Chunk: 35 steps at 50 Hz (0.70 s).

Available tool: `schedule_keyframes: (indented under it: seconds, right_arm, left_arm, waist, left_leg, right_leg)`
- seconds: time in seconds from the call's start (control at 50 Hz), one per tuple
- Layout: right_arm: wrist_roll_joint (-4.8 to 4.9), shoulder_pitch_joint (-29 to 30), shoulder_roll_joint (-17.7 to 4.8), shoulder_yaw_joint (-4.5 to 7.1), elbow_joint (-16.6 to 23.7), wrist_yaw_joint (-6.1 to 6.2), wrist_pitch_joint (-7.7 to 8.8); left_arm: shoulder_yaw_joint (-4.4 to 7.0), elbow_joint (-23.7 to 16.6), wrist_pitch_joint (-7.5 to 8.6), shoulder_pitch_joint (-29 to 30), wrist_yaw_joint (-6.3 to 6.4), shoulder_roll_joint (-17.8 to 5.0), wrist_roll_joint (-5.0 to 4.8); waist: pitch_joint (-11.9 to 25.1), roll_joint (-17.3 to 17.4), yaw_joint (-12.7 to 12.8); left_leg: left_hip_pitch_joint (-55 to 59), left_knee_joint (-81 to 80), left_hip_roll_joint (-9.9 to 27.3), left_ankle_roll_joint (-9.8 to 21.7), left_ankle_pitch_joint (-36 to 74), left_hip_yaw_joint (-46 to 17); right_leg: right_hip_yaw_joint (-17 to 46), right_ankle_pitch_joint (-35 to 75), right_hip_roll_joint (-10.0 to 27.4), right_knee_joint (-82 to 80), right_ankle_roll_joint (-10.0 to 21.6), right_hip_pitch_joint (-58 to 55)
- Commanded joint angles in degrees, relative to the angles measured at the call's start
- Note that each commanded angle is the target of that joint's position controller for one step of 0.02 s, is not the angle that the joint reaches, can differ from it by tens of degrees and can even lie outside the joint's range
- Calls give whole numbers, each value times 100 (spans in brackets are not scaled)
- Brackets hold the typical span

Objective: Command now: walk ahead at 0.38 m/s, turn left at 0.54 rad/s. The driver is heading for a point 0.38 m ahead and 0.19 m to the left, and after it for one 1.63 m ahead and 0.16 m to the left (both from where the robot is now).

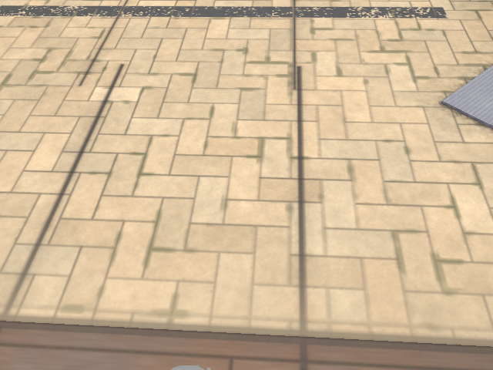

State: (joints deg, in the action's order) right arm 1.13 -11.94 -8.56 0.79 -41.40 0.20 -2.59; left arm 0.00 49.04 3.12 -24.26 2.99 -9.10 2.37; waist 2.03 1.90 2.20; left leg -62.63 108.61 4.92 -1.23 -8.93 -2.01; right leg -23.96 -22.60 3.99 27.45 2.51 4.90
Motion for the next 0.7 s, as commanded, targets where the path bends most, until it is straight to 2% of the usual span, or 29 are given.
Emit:
schedule_keyframes:
  seconds: [0.02, 0.04, 0.06, 0.08, 0.1, 0.12, 0.14, 0.16, 0.18, 0.2, 0.22, 0.24, 0.26, 0.28, 0.3, 0.32, 0.34, 0.36, 0.38, 0.4, 0.44, 0.46, 0.48, 0.52, 0.54, 0.58, 0.62, 0.66, 0.7]
  right_arm:
    - [28, 1147, 37, -74, 731, 6, 101]
    - [63, 1156, 118, -113, 806, 15, 102]
    - [71, 1338, 181, -162, 904, 6, 119]
    - [40, 1739, 330, -263, 1113, -18, 164]
    - [6, 2073, 424, -377, 1333, -100, 220]
    - [44, 2247, 391, -423, 1502, -194, 256]
    - [51, 2114, 331, -435, 1519, -267, 261]
    - [135, 2065, 364, -521, 1563, -416, 268]
    - [116, 1991, 153, -412, 1492, -441, 281]
    - [105, 1617, -15, -226, 1337, -420, 315]
    - [80, 1012, -381, -15, 1221, -380, 324]
    - [96, -26, -892, 243, 1031, -342, 360]
    - [123, -918, -1615, 598, 813, -301, 310]
    - [87, -967, -2268, 798, 666, -170, 230]
    - [-181, -615, -2013, 675, 913, -55, 291]
    - [-222, -579, -1487, 468, 773, -127, 423]
    - [-112, -575, -1104, 384, 575, -196, 525]
    - [-38, -401, -706, 278, 385, -252, 604]
    - [-63, -65, -424, 206, 380, -274, 672]
    - [-102, -8, -340, 176, 341, -284, 704]
    - [-16, -164, -521, 184, 216, -242, 742]
    - [-12, -126, -567, 187, 265, -171, 748]
    - [-10, 15, -782, 221, 341, -149, 746]
    - [-53, -164, -949, 221, 318, -84, 756]
    - [-48, -367, -980, 241, 249, -10, 741]
    - [-5, -641, -1125, 307, 204, 124, 610]
    - [6, -854, -1135, 291, 206, 195, 509]
    - [-57, -858, -1170, 288, 241, 186, 492]
    - [-102, -844, -1013, 218, 156, 144, 448]
  left_arm:
    - [150, -24, 46, -643, 45, -625, -17]
    - [181, 46, 15, -713, 59, -687, -58]
    - [181, 71, -18, -709, 52, -685, -31]
    - [191, 134, -59, -682, 73, -729, -11]
    - [187, 132, -121, -625, 114, -720, -28]
    - [132, 164, -183, -592, 169, -600, -40]
    - [124, 156, -204, -436, 210, -666, -53]
    - [214, 53, -246, 12, 206, -1047, -130]
    - [257, 23, -213, 30, 188, -1225, -189]
    - [333, 115, -104, -51, 136, -1650, -282]
    - [411, 61, -88, 92, 85, -2103, -299]
    - [479, -74, -123, 483, -6, -2444, -401]
    - [447, -213, -35, 318, -55, -2342, -480]
    - [197, -592, 172, 107, -166, -1266, -295]
    - [236, -685, 524, 401, -397, -1311, -234]
    - [360, -967, 576, 929, -479, -1326, -437]
    - [275, -1143, 558, 1264, -448, -991, -418]
    - [202, -1236, 547, 1477, -384, -649, -327]
    - [180, -1188, 467, 1236, -343, -622, -313]
    - [135, -1240, 416, 1095, -397, -626, -299]
    - [-16, -1448, 337, 1076, -406, -446, -210]
    - [-57, -1525, 346, 1208, -404, -483, -147]
    - [-36, -1581, 314, 1359, -348, -696, -147]
    - [13, -1698, 299, 1904, -218, -934, 49]
    - [1, -1772, 283, 2181, -161, -864, 86]
    - [-64, -1884, 238, 2597, -110, -640, 51]
    - [-97, -1916, 189, 3038, -165, -489, -111]
    - [-36, -1749, 188, 3022, -289, -585, -219]
    - [80, -1567, 230, 2782, -411, -763, -221]
  waist:
    - [-994, -500, 333]
    - [-1094, -480, 269]
    - [-1189, -421, 282]
    - [-1309, -422, 291]
    - [-1318, -353, 256]
    - [-1304, -289, 159]
    - [-1199, -308, 22]
    - [-1098, -417, -189]
    - [-894, -177, -220]
    - [-464, -548, -461]
    - [-7, -1037, -874]
    - [650, -1450, -1513]
    - [1328, -1479, -1817]
    - [1656, 514, -1091]
    - [2919, 490, -857]
    - [2226, -91, -741]
    - [1012, -442, -548]
    - [197, -570, -278]
    - [75, -560, 58]
    - [35, -372, 216]
    - [-90, -305, 369]
    - [-158, -392, 360]
    - [-258, -517, 424]
    - [23, -303, 216]
    - [205, -14, 22]
    - [474, 310, -215]
    - [524, 478, -486]
    - [563, 716, -672]
    - [526, 708, -676]
  left_leg:
    - [-2594, 748, 132, 24, -422, 39]
    - [-2987, 863, 209, 64, -786, -130]
    - [-3249, 849, 245, 106, -953, -154]
    - [-3492, 882, 245, 183, -1188, 21]
    - [-3355, 229, 336, 185, -1256, 384]
    - [-2875, -264, 502, 248, -1122, 537]
    - [-2210, -858, 547, 302, -834, 654]
    - [-363, -2403, 584, 489, -925, 1031]
    - [1335, -3126, 144, 636, -964, 1519]
    - [2433, -3093, -425, 836, -1380, 2001]
    - [2964, -3191, -792, 1082, -1431, 2044]
    - [3962, -4361, -1142, 1362, -1423, 1811]
    - [5644, -5725, -1366, 1577, -1062, 985]
    - [7234, -7200, 19, 2533, -2840, -2965]
    - [7289, -8996, 930, 2704, -3702, -6084]
    - [6681, -9375, 953, 2039, -3201, -5593]
    - [5721, -9157, 783, 1765, -2540, -4894]
    - [4781, -8659, 570, 1692, -1167, -4033]
    - [4160, -8229, 287, 1584, -192, -2867]
    - [3891, -8268, 31, 1558, 92, -2370]
    - [4011, -8504, -149, 1450, 653, -1719]
    - [3846, -8622, -201, 1406, 1163, -1521]
    - [3663, -8799, -381, 1350, 1329, -1221]
    - [3673, -8982, -544, 1199, 2433, -989]
    - [4092, -8901, -493, 1192, 3030, -991]
    - [4824, -8730, -455, 1072, 3151, -1045]
    - [5302, -8849, -238, 970, 2766, -1082]
    - [5645, -8907, 72, 1078, 2431, -1200]
    - [5871, -8747, 270, 1116, 2429, -1240]
  right_leg:
    - [1872, 562, 2095, -1479, 796, -1283]
    - [1835, 763, 2184, -1455, 742, -1589]
    - [1739, 1126, 2198, -1386, 663, -1730]
    - [1559, 1576, 2179, -1444, 545, -1772]
    - [1256, 1396, 1936, -1591, 411, -1591]
    - [1098, 1394, 1824, -1818, 332, -1187]
    - [807, 1360, 1642, -1949, 320, -874]
    - [416, 1897, 1583, -2626, 479, 173]
    - [133, 3522, 1406, -2500, 540, 683]
    - [148, 6880, 1559, -1989, 743, 400]
    - [246, 10020, 1750, -1142, 793, -115]
    - [326, 11247, 1700, 191, 756, -620]
    - [584, 9949, 1354, 1704, 508, -244]
    - [1017, 3181, 46, 4690, -168, 2524]
    - [3275, 1110, -748, 6366, -59, 2777]
    - [3635, 1125, -613, 6910, 39, 3056]
    - [3497, 1033, -562, 7080, 131, 3391]
    - [3311, 681, -529, 7753, 177, 3704]
    - [3332, 600, -315, 7919, 289, 3643]
    - [3269, 455, -309, 8200, 355, 3755]
    - [3160, 638, -221, 8028, 366, 4390]
    - [3088, 821, -171, 7589, 295, 4430]
    - [2871, 974, -69, 6393, 201, 4303]
    - [2485, 1709, -94, 4941, 19, 3872]
    - [2380, 2073, -148, 4468, -92, 3962]
    - [2390, 2395, -256, 3324, -245, 4029]
    - [2280, 2477, -354, 2069, -359, 3902]
    - [2210, 2683, -290, 1314, -373, 3540]
    - [2394, 2797, -214, 828, -226, 2976]
